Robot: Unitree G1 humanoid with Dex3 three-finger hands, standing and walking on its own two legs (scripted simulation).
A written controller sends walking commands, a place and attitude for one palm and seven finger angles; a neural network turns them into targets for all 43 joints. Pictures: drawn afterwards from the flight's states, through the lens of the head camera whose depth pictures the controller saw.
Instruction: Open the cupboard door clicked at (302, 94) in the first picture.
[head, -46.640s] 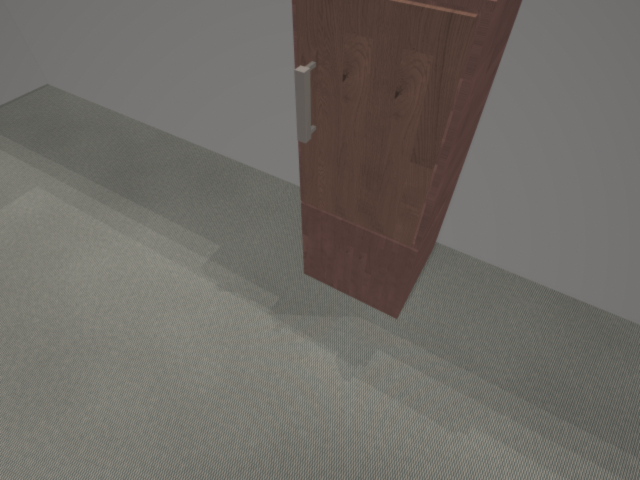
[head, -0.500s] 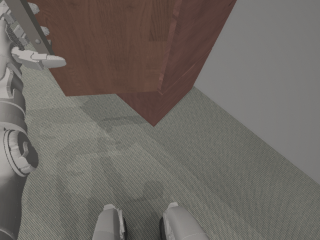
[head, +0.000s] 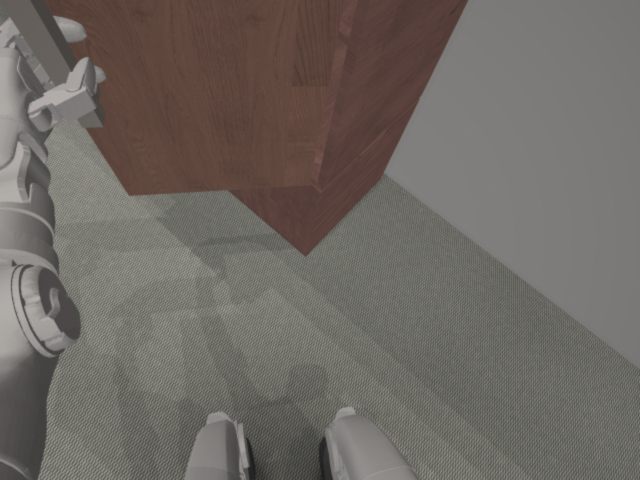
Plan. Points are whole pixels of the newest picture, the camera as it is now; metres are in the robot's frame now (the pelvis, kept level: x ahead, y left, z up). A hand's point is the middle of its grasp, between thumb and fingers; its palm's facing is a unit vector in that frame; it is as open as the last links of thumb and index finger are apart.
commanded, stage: close the thumb around the handle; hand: left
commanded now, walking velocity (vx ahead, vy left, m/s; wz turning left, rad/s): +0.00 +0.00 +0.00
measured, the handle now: (62, 49) +0.60 +0.22 +0.09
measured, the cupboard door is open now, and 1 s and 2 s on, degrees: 49 87 96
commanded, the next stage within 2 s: pull the door open along its arc in 0.04 s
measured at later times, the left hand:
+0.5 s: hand (86, 117) +0.51 +0.19 +0.09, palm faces +0.03 -1.00 +0.00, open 6.0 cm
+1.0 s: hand (184, 233) +0.37 +0.09 +0.09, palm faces +0.40 -0.92 -0.01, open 6.6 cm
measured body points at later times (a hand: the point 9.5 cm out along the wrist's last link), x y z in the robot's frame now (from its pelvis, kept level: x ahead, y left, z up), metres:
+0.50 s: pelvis +0.01 +0.00 +0.01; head +0.14 +0.01 +0.44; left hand +0.51 +0.24 +0.09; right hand -0.01 -0.26 -0.10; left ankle +0.03 +0.11 -0.65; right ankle -0.01 -0.13 -0.65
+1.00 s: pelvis +0.02 -0.03 +0.03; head +0.06 -0.04 +0.48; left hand +0.35 +0.14 +0.09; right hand +0.19 -0.24 -0.08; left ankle +0.03 +0.11 -0.65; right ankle -0.01 -0.13 -0.65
